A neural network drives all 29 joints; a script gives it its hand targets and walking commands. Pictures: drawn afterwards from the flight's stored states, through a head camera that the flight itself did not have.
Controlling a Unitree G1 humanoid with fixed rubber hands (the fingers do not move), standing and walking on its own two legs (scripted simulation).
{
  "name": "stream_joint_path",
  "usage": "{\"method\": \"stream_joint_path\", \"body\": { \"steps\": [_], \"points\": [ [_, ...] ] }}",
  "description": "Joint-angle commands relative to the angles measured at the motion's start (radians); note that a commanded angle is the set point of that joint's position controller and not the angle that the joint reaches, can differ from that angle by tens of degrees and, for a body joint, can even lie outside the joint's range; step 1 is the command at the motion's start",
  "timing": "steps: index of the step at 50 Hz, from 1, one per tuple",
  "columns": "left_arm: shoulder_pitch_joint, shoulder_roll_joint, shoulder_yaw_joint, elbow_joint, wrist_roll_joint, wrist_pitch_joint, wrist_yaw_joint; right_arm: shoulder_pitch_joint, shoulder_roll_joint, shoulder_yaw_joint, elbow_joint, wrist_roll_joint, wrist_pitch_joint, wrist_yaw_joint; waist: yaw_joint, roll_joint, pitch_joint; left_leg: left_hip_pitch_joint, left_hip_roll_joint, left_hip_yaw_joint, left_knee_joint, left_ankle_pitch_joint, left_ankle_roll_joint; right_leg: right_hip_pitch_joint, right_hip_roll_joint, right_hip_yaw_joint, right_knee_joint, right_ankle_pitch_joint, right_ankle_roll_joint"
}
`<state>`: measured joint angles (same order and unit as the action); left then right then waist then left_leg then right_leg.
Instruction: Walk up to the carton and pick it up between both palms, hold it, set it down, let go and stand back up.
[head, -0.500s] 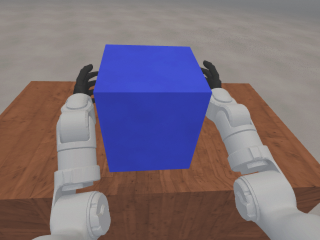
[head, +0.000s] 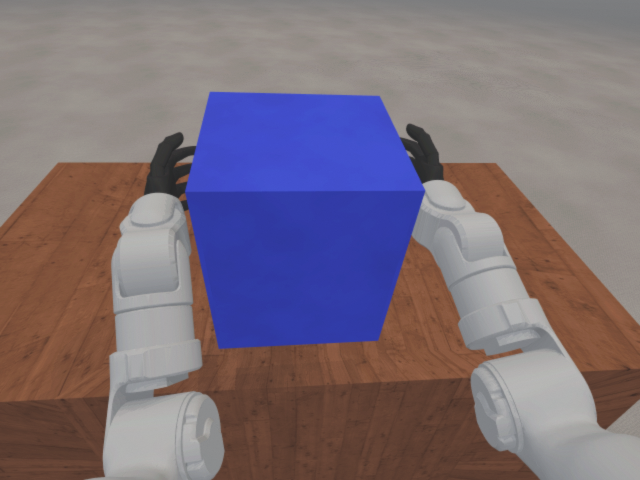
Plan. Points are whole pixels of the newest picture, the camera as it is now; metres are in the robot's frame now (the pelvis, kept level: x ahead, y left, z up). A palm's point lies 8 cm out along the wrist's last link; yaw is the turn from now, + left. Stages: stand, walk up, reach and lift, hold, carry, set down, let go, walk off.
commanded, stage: hold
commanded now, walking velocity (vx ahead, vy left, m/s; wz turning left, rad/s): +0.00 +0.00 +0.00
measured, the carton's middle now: (298, 223) +0.38 +0.01 +0.18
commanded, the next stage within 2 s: none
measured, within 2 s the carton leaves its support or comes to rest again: neither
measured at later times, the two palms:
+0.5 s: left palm (164, 197) +0.36 +0.16 +0.23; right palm (425, 184) +0.37 -0.14 +0.24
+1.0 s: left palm (166, 196) +0.36 +0.16 +0.23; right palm (427, 186) +0.37 -0.14 +0.23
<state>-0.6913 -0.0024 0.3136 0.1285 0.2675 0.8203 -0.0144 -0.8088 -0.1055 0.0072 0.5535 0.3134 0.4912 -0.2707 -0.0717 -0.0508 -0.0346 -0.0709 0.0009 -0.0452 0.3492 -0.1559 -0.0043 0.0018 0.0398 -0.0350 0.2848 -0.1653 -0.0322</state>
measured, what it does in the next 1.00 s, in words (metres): stands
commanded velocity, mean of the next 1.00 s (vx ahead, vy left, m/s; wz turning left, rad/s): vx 0.00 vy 0.00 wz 0.00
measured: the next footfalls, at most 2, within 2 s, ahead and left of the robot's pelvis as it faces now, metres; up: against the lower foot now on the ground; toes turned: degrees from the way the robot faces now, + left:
none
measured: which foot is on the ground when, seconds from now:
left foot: down 0.00-1.00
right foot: down 0.00-1.00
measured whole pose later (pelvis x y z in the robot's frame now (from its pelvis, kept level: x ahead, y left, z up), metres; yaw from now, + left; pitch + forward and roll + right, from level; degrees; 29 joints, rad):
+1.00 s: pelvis +0.00 +0.00 +0.00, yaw +0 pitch -7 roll -1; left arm -0.70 0.00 0.31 0.14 0.26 0.81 -0.01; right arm -0.81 -0.12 0.02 0.55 0.31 0.49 -0.27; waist -0.07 -0.04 -0.05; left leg -0.08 0.00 -0.05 0.35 -0.16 0.00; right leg 0.00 0.04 -0.03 0.28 -0.17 -0.03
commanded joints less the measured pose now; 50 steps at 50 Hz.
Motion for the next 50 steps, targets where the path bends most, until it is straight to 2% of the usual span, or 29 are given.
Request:
{"method": "stream_joint_path", "body": {
  "steps": [1,12,20,25,30,39,44,47,50],
  "points": [
    [-0.783,-0.603,-0.549,-0.128,-0.179,-0.097,-0.110,-0.817,0.694,0.326,-0.329,0.092,-0.065,0.118,-0.015,0.100,-0.434,0.167,-0.033,0.027,-0.009,0.199,-0.020,0.009,0.018,-0.009,-0.027,0.125,0.082],
    [-0.739,-0.591,-0.513,-0.092,-0.167,-0.095,-0.115,-0.805,0.675,0.328,-0.311,0.097,-0.063,0.115,-0.004,0.077,-0.410,0.171,-0.033,0.027,-0.005,0.243,-0.020,0.026,0.023,-0.010,-0.029,0.162,0.086],
    [-0.737,-0.604,-0.544,-0.156,-0.179,-0.092,-0.111,-0.794,0.681,0.361,-0.364,0.130,-0.061,0.108,-0.013,0.084,-0.434,0.208,-0.034,0.018,0.020,0.336,-0.035,0.045,0.030,-0.010,-0.020,0.241,0.087],
    [-0.736,-0.596,-0.537,-0.139,-0.166,-0.083,-0.115,-0.786,0.672,0.341,-0.339,0.116,-0.056,0.111,-0.011,0.094,-0.390,0.177,-0.034,0.025,-0.001,0.265,-0.030,0.026,0.023,-0.008,-0.030,0.175,0.084],
    [-0.762,-0.607,-0.561,-0.164,-0.179,-0.088,-0.110,-0.800,0.677,0.338,-0.346,0.116,-0.059,0.116,-0.019,0.115,-0.423,0.187,-0.032,0.019,0.006,0.273,-0.036,0.022,0.024,-0.009,-0.023,0.172,0.080],
    [-0.761,-0.596,-0.539,-0.133,-0.177,-0.093,-0.109,-0.813,0.686,0.341,-0.343,0.107,-0.060,0.116,-0.005,0.085,-0.434,0.177,-0.033,0.024,-0.001,0.243,-0.022,0.020,0.023,-0.009,-0.024,0.162,0.084],
    [-0.754,-0.592,-0.535,-0.143,-0.185,-0.096,-0.109,-0.820,0.695,0.363,-0.373,0.124,-0.063,0.108,0.001,0.070,-0.462,0.189,-0.038,0.024,0.015,0.286,-0.019,0.044,0.023,-0.006,-0.019,0.221,0.093],
    [-0.732,-0.586,-0.515,-0.113,-0.171,-0.092,-0.113,-0.816,0.693,0.362,-0.364,0.117,-0.060,0.106,0.006,0.054,-0.430,0.180,-0.038,0.027,0.005,0.264,-0.012,0.039,0.022,-0.005,-0.026,0.210,0.094],
    [-0.741,-0.585,-0.509,-0.101,-0.161,-0.092,-0.119,-0.798,0.687,0.338,-0.317,0.104,-0.057,0.110,-0.003,0.062,-0.389,0.169,-0.034,0.028,-0.008,0.232,-0.013,0.019,0.018,-0.004,-0.033,0.172,0.089]
  ]
}}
